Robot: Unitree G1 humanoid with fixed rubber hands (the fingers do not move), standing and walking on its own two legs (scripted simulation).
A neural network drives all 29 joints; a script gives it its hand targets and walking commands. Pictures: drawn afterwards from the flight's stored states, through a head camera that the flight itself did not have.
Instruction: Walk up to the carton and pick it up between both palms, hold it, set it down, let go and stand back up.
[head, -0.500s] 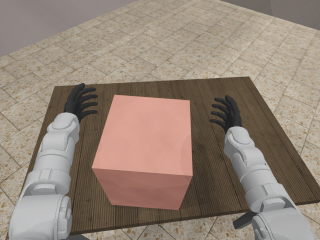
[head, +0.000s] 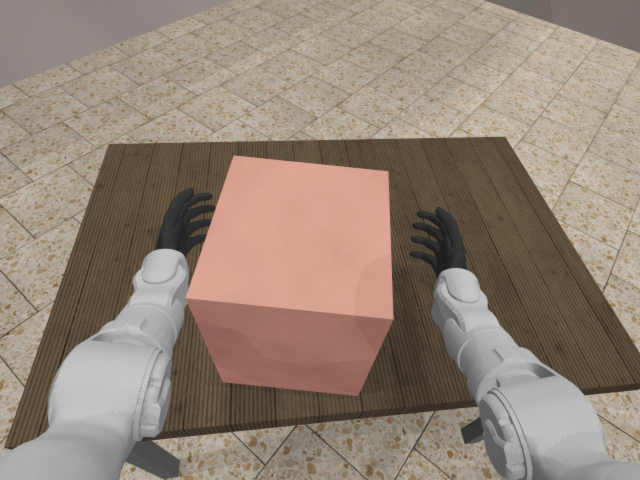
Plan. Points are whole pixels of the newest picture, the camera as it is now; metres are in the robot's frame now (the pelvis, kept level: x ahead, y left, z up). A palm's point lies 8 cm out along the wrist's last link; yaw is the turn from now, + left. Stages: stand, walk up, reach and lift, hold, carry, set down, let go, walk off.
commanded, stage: reach and lift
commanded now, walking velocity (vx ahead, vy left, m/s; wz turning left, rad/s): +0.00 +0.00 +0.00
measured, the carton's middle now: (300, 283) +0.38 +0.03 +0.01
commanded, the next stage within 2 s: none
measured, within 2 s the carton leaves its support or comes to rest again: neither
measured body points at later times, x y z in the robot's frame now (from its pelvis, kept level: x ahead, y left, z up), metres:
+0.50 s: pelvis +0.00 +0.00 -0.01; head +0.06 +0.03 +0.43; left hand +0.44 +0.16 +0.03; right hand +0.42 -0.14 +0.03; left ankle +0.04 +0.11 -0.72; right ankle -0.01 -0.13 -0.72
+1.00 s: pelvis +0.01 +0.02 +0.01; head +0.06 +0.04 +0.45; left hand +0.42 +0.16 +0.03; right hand +0.38 -0.13 +0.03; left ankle +0.04 +0.11 -0.72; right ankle -0.01 -0.13 -0.72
